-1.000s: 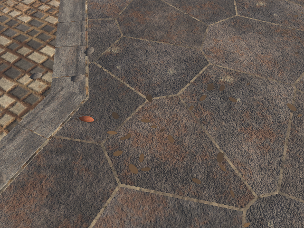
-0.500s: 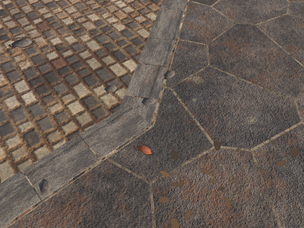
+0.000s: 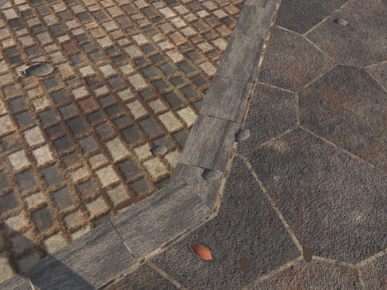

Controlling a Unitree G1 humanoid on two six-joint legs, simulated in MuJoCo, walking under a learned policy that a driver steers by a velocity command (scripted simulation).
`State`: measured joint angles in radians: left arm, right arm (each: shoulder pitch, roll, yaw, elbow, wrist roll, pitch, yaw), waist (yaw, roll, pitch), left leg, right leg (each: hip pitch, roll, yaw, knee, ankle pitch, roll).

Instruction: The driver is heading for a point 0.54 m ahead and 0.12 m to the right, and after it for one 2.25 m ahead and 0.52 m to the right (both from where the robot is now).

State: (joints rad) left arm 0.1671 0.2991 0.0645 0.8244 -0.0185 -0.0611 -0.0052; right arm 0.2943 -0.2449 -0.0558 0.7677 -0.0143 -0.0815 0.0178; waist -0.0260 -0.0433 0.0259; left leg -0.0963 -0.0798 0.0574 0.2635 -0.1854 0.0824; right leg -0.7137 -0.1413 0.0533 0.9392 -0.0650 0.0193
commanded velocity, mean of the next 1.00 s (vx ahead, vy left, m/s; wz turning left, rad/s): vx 0.50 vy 0.00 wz -0.29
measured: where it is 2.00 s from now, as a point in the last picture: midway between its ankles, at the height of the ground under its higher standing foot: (264, 148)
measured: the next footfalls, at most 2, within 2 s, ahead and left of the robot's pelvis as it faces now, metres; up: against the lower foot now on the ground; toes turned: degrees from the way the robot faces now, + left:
right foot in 0.26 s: +0.32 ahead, -0.16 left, +0.00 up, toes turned -10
left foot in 0.76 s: +0.65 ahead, -0.04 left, +0.00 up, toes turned -20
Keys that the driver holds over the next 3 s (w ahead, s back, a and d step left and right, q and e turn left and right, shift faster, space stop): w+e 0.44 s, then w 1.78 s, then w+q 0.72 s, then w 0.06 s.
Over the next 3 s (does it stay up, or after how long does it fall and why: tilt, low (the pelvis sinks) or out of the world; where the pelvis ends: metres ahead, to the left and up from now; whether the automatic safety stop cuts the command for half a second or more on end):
stays up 1.61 -0.43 -0.02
